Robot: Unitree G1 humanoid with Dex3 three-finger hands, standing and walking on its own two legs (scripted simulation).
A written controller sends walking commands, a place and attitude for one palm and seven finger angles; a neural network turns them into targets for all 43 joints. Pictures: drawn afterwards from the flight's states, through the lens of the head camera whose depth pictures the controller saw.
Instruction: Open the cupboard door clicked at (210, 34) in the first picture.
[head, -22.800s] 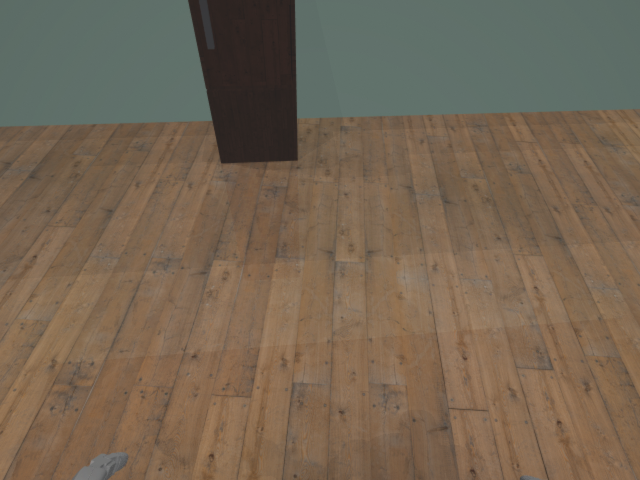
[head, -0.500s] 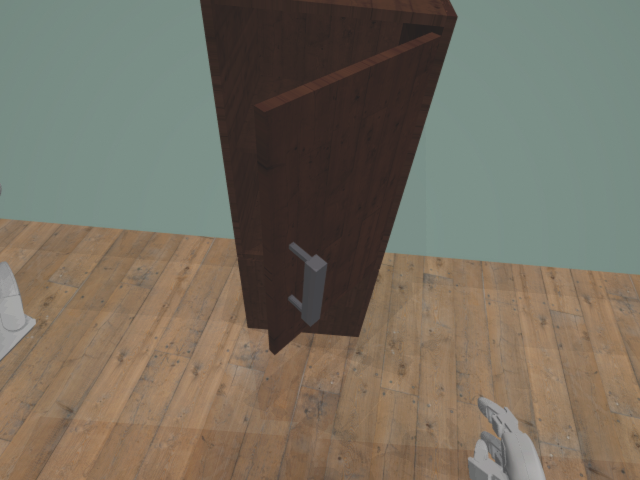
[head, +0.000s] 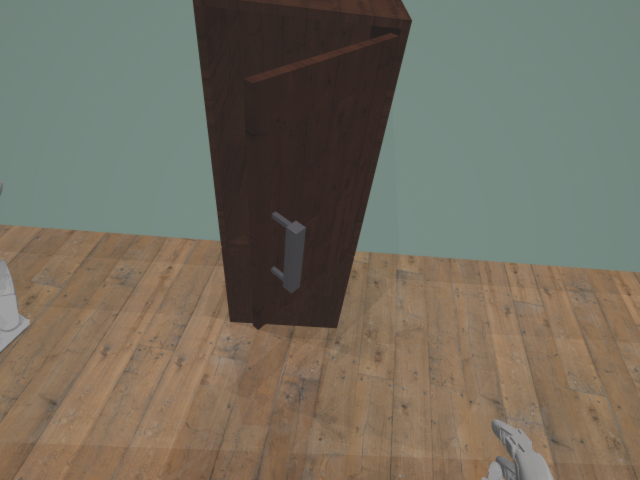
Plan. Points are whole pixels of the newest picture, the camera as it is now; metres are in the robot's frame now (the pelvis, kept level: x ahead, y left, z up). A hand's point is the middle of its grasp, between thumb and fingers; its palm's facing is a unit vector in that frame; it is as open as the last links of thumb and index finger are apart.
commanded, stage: step back with the hand held close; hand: left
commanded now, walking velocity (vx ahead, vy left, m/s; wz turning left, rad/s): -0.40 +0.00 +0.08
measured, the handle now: (284, 252) +0.53 +0.09 -0.07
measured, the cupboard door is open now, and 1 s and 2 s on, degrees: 49 49 49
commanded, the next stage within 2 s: stop stepping back and stand still in 0.08 s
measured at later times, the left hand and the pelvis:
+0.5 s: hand out of the picture +0.02 +0.31 +0.18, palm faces +0.60 -0.74 -0.31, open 7.4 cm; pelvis -0.15 +0.02 +0.00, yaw +4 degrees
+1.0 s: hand out of the picture -0.02 +0.25 +0.17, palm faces +0.50 -0.75 -0.44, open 7.4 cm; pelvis -0.20 -0.02 +0.02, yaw +2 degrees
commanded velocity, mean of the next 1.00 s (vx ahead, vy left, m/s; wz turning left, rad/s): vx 0.11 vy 0.01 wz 0.01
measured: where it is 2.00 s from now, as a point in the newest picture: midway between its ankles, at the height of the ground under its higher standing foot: outside the picture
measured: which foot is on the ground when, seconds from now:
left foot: down 0.00-0.28, up 0.30-0.46, down 0.48-0.80, up 0.82-1.00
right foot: down 0.00-0.02, up 0.04-0.28, down 0.30-0.50, up 0.52-0.78, down 0.80-1.00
